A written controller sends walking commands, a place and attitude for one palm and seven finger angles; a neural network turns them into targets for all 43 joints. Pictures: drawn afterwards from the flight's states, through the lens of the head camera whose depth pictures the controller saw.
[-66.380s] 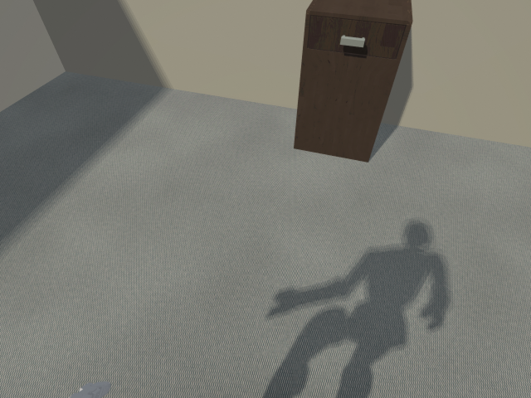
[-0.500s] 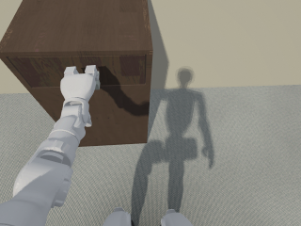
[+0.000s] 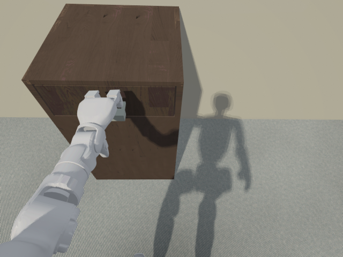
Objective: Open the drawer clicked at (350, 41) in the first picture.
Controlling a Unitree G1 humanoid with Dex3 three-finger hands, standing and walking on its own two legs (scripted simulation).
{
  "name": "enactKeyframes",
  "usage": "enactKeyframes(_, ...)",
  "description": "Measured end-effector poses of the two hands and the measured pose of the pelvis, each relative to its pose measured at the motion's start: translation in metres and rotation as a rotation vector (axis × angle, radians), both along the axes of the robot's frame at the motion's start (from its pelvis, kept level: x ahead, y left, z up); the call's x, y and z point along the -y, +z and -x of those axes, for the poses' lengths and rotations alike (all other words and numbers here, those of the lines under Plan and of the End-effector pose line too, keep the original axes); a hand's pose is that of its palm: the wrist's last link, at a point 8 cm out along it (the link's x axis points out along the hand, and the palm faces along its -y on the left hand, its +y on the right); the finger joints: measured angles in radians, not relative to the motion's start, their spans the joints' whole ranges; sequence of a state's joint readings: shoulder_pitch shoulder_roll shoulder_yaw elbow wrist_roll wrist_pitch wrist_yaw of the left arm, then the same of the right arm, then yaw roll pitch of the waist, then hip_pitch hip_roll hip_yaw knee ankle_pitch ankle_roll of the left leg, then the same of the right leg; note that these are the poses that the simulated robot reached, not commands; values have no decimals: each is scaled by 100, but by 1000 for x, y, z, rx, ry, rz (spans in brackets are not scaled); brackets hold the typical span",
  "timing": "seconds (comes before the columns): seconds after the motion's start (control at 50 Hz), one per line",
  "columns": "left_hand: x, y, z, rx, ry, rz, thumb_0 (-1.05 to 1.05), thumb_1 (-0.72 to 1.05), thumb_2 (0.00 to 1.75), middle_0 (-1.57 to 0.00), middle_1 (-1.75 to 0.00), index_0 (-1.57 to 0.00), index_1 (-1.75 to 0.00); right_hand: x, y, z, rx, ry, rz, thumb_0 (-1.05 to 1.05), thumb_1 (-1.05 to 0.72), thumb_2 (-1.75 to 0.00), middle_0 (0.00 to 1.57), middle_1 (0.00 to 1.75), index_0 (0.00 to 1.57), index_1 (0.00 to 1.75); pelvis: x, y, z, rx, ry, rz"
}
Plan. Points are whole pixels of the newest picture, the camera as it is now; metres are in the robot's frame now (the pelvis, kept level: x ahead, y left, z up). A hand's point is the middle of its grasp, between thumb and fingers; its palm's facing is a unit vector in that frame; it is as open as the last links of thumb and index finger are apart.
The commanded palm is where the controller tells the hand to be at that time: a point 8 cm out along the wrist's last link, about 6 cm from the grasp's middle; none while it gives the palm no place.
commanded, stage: re-aim the fingers above the handle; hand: left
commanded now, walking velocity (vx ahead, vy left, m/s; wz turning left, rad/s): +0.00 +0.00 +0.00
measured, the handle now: (108, 109) +0.55 +0.19 -0.04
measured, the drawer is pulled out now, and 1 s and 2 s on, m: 0.00 0.00 0.00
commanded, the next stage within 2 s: none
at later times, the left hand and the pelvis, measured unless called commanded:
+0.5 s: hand (117, 120) +0.46 +0.14 +0.02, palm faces -0.06 -0.10 -0.99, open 13.8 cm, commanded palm +0.44 +0.17 +0.07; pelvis -0.01 -0.01 +0.00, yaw +0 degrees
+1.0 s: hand (120, 114) +0.47 +0.13 +0.03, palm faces +0.04 -0.09 -1.00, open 13.8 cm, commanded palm +0.45 +0.18 +0.07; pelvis -0.01 -0.01 -0.01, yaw +0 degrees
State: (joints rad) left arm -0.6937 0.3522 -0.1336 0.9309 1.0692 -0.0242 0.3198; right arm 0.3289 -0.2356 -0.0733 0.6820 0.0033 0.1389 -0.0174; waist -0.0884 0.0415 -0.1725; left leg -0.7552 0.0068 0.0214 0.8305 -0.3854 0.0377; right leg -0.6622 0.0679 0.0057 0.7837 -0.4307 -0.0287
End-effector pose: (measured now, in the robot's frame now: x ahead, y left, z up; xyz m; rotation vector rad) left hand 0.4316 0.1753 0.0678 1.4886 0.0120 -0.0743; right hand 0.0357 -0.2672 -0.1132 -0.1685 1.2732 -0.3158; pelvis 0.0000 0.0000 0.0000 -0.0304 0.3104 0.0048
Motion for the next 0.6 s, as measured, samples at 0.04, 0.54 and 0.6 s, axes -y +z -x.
enactKeyframes(0.04, 1, -2, 2, 20, -6, -4, 0, -48, 30, -32, -120, -32, -120, 0, -3, -3, 4, 7, -4, 1, -91, -90, 20, 30, 20, 30, 0, -2, 1, -5, 2, 0)
enactKeyframes(0.54, 29, 5, -9, 53, -45, 17, 0, -48, 30, -32, -120, -32, -120, 7, -8, 35, -40, -45, 4, 1, -91, -90, 20, 30, 20, 30, 7, -6, 11, -15, -18, -11)
enactKeyframes(0.6, 12, 4, -9, 103, 29, -45, 0, -48, 30, -32, -120, -32, -120, 8, -12, 39, -50, -46, -4, 1, -91, -90, 20, 30, 20, 30, 8, -8, 13, -27, -24, -14)
